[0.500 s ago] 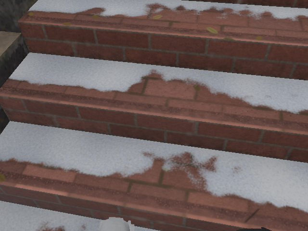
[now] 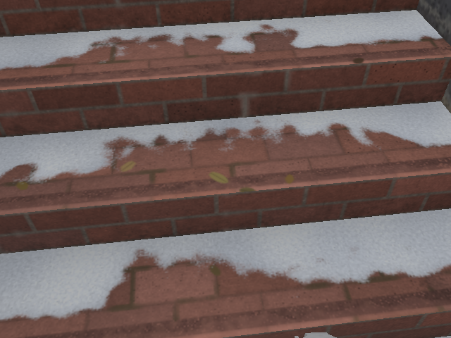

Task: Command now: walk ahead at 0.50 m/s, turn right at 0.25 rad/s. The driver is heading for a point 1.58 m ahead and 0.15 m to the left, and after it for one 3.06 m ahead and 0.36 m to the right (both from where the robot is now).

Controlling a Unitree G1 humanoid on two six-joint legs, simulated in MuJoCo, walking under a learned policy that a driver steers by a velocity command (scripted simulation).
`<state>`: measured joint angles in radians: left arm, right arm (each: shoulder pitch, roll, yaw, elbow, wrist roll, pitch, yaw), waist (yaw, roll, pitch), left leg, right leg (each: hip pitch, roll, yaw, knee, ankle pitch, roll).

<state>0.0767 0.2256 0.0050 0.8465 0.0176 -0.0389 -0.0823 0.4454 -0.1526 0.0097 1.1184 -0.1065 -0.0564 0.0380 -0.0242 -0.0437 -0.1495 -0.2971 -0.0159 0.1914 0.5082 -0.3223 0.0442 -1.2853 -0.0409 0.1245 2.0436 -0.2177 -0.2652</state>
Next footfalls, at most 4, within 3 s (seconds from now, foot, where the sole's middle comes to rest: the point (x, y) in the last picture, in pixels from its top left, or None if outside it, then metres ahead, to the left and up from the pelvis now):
0.20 right None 0.29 -0.14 -0.61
0.70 left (193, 289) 0.56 0.10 -0.46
1.20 right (235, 155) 0.86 -0.01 -0.31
1.74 left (139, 55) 1.12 0.25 -0.15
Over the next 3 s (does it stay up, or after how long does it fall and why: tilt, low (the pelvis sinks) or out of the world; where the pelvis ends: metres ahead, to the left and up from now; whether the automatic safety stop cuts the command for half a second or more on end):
stays up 1.53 0.13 0.82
